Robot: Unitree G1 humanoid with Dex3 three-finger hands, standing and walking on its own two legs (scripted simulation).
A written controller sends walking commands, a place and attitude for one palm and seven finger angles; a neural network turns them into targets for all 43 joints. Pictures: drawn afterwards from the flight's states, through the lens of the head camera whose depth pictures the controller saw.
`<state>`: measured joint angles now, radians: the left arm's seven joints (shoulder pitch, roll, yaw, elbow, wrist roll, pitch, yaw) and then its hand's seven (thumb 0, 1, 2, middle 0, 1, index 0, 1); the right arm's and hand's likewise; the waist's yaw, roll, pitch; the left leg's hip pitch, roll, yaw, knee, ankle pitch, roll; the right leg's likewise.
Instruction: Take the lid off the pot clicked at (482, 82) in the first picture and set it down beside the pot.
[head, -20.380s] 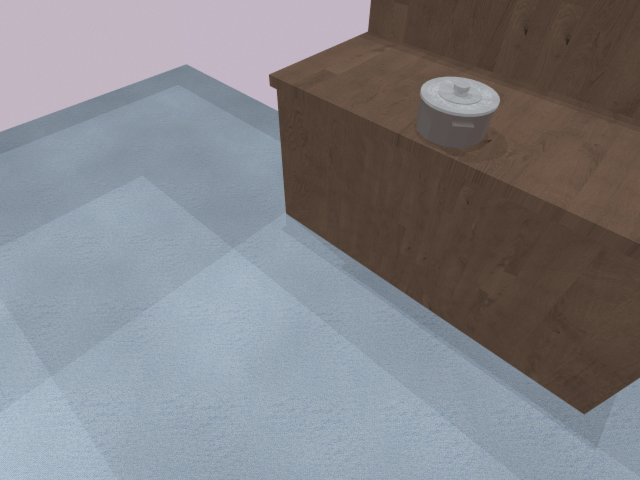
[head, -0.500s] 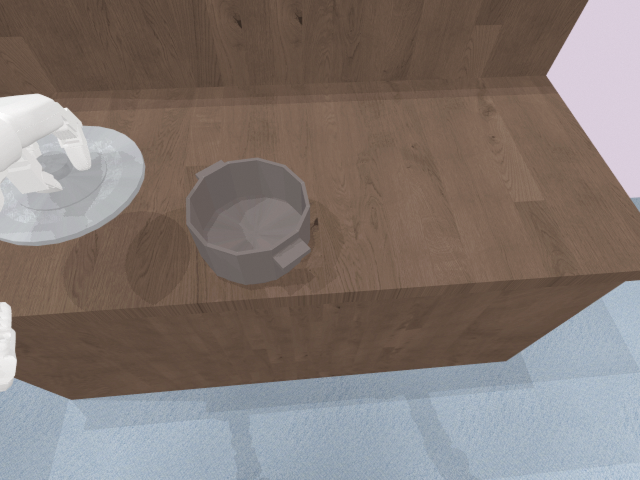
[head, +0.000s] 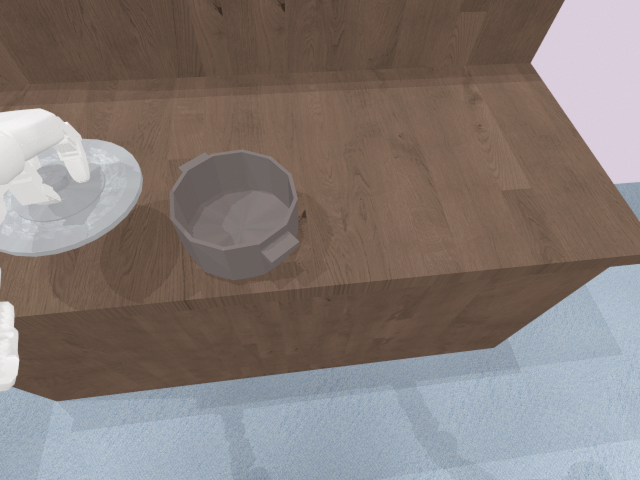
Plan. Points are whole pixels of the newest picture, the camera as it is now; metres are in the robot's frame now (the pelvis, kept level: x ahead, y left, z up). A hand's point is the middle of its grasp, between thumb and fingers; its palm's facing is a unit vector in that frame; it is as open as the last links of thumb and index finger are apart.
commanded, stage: lower the lid onto the table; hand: left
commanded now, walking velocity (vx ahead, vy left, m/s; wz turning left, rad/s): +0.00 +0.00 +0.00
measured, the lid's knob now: (52, 178) +0.48 +0.33 +0.07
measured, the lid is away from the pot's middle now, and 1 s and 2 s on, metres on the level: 0.22 0.23 0.23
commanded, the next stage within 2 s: open the fingers wide in 1.80 s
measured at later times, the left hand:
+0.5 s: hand (38, 201) +0.45 +0.33 +0.07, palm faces -0.46 -0.10 -0.88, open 6.5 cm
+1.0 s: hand (60, 215) +0.45 +0.33 +0.03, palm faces -0.48 -0.08 -0.87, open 6.5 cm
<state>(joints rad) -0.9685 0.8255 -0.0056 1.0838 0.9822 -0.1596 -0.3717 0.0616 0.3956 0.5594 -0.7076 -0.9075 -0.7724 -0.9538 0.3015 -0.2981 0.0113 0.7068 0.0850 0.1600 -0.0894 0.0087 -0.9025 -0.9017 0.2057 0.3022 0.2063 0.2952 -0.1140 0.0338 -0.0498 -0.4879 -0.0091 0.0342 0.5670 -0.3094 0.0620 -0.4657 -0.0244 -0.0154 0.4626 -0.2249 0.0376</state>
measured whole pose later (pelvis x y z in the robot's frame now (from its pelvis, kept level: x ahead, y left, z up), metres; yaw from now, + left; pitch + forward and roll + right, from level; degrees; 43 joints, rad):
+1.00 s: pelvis -0.01 +0.01 -0.02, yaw -1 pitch +18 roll -3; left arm -0.94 0.83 0.02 1.16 1.03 -0.20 -0.29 0.06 0.40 0.56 -0.70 -0.91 -0.77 -0.96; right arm 0.35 -0.29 0.01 0.71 0.07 0.16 -0.09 0.01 -0.90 -0.90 0.21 0.30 0.21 0.30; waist -0.14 0.03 -0.08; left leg -0.66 0.00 0.04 0.72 -0.36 0.07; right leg -0.64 -0.01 -0.01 0.59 -0.27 0.03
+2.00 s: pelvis -0.01 +0.01 -0.04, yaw -2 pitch +23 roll -5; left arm -0.91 0.85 0.08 1.16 1.05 -0.21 -0.22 0.06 0.40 0.55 -0.70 -0.92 -0.77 -0.96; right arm 0.35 -0.27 0.02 0.68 0.05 0.22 -0.07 0.01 -0.90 -0.90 0.21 0.30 0.21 0.30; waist -0.16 0.04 -0.10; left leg -0.86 0.02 0.03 0.88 -0.43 0.07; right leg -0.82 0.00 -0.01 0.74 -0.32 0.03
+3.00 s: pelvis -0.02 +0.01 -0.04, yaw -2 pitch +22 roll -5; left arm -0.92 0.85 0.07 1.18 1.05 -0.20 -0.22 0.00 0.09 0.48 -0.31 -0.96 -0.32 -0.96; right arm 0.35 -0.27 0.03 0.68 0.06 0.21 -0.07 0.01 -0.90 -0.90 0.21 0.30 0.21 0.30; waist -0.16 0.04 -0.10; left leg -0.87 0.02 0.03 0.90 -0.43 0.08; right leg -0.84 0.00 -0.01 0.76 -0.32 0.03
